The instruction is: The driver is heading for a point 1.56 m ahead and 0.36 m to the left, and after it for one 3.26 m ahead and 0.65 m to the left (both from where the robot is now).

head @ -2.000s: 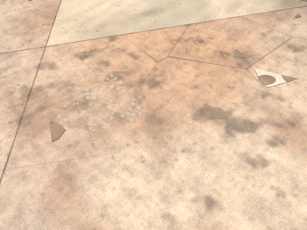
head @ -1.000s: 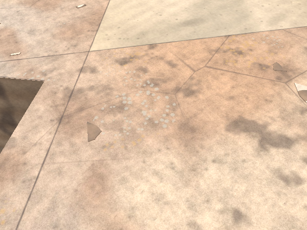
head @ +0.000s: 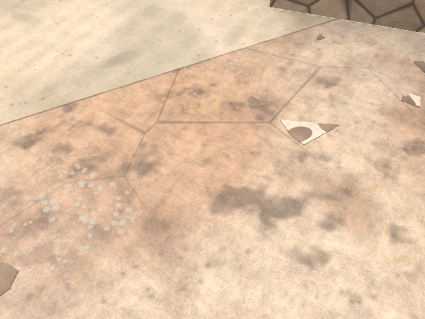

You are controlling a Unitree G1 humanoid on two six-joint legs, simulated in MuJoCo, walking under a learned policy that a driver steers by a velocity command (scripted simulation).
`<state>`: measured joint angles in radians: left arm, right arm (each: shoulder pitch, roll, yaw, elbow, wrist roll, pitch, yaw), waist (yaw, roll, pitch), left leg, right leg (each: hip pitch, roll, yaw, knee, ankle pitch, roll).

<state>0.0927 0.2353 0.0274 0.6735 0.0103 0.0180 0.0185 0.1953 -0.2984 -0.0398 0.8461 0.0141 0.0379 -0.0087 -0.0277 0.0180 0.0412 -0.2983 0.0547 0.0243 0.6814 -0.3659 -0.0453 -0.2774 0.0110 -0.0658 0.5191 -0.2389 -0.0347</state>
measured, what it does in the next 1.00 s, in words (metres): walks ahead, turning left: left foot, then right foot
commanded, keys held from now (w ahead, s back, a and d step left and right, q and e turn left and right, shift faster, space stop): w+q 0.74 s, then w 0.18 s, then w+e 0.08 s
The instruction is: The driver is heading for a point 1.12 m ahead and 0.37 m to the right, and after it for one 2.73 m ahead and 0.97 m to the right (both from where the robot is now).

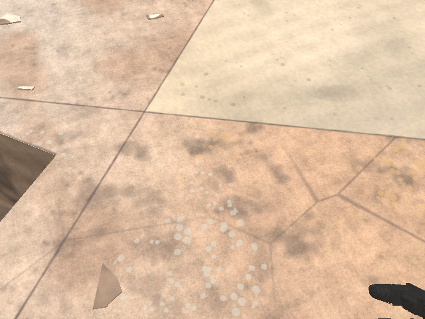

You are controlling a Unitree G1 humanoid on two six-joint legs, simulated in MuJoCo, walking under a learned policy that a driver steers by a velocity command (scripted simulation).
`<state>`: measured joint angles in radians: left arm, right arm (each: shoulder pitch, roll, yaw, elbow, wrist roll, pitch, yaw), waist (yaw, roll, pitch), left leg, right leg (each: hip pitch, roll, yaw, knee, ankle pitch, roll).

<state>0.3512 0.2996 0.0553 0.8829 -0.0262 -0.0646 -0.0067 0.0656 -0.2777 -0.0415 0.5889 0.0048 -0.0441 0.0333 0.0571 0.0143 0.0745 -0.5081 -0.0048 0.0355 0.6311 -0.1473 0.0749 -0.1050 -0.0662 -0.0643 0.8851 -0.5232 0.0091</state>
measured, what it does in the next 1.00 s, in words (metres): walks ahead, turning right: right foot, then left foot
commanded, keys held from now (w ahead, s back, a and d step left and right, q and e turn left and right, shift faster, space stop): w+e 1.00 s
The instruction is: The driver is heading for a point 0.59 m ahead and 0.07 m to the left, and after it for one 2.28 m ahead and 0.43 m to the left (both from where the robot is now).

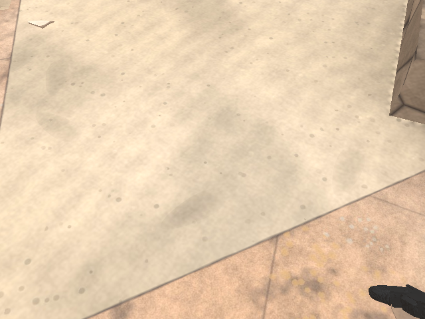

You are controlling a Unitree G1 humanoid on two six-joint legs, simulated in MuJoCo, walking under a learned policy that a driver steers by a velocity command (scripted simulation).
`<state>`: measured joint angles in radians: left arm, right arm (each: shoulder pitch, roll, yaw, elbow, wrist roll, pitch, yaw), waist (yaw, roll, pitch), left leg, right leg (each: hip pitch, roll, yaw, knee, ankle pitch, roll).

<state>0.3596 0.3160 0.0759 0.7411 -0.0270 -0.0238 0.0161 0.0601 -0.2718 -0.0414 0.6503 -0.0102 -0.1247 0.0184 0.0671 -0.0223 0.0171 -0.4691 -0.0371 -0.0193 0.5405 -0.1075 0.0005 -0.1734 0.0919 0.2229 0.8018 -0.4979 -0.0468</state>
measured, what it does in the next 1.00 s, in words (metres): walks ahead: right foot, then left foot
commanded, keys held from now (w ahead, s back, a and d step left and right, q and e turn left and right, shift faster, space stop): w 0.38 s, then w+q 0.26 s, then q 0.36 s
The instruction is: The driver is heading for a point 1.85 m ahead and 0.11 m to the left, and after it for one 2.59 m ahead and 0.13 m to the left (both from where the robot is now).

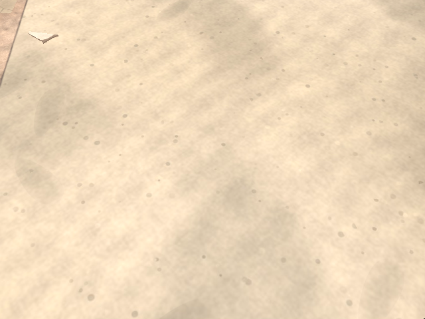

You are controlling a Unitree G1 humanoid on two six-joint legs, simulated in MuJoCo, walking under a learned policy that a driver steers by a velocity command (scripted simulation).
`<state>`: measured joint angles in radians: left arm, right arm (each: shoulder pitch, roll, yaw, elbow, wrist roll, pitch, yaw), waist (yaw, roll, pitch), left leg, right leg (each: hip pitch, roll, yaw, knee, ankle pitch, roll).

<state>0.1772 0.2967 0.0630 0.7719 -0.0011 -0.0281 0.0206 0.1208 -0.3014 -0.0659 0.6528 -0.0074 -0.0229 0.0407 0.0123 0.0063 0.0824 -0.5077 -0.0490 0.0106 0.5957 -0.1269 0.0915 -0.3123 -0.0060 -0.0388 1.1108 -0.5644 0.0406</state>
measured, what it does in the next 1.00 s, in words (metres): steps on the spot, turning left: right foot, then left foot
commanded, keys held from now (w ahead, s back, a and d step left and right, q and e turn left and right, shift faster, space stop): q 0.42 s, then no key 0.48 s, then e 0.10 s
